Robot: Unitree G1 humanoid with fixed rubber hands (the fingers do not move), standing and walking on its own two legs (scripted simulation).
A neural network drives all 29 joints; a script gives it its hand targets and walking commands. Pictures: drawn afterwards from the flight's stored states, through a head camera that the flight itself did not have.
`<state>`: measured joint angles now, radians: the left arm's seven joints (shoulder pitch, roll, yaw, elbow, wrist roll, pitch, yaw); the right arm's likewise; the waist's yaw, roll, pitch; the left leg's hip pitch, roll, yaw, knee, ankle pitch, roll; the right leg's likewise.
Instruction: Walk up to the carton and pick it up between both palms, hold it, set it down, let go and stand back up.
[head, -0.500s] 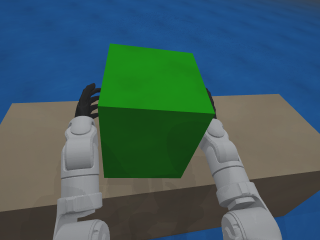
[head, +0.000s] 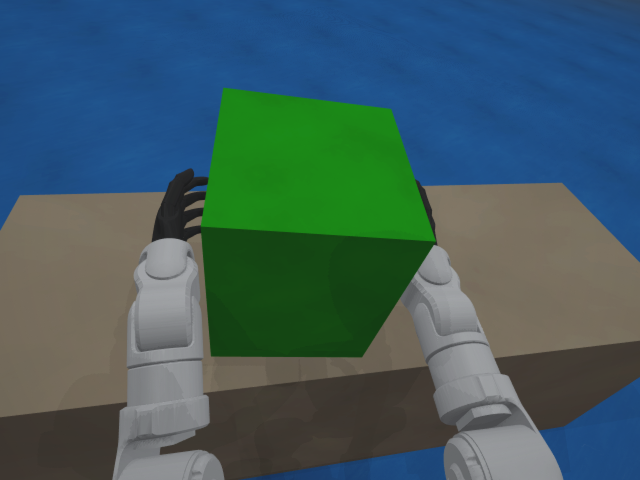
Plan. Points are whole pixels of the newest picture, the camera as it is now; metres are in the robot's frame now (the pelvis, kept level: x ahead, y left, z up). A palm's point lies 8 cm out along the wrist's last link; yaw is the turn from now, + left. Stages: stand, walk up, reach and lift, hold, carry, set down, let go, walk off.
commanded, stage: set down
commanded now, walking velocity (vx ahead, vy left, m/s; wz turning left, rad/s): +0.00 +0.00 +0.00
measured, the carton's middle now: (299, 235) +0.36 +0.01 +0.13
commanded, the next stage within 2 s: none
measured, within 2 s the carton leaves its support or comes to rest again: neither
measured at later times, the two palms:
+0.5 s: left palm (193, 258) +0.35 +0.14 +0.11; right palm (420, 266) +0.34 -0.15 +0.10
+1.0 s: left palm (204, 274) +0.36 +0.14 +0.06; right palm (414, 272) +0.36 -0.15 +0.07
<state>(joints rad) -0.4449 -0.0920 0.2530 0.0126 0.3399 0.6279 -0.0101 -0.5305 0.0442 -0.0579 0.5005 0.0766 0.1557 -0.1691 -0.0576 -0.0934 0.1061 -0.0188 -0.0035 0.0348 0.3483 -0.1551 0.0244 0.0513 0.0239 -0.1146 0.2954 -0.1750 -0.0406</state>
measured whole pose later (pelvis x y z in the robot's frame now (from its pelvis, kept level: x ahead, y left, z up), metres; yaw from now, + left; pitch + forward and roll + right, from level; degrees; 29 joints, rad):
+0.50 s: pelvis +0.00 +0.00 +0.00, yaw +0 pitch -8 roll -1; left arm -0.41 -0.09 0.20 0.27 0.31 0.35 0.03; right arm -0.44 0.07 -0.15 0.66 -0.04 -0.10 -0.15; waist -0.03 -0.09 0.08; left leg -0.05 0.00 0.03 0.35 -0.16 0.02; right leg 0.03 0.03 -0.12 0.28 -0.17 -0.05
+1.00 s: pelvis +0.02 -0.01 +0.00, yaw +0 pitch -3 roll +0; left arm -0.41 -0.08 0.26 0.54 0.27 0.12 0.04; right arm -0.48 0.09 -0.24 0.84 -0.11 -0.22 -0.13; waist -0.02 -0.07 0.02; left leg -0.13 0.01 0.03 0.34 -0.16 0.01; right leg -0.06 0.04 -0.11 0.28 -0.18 -0.06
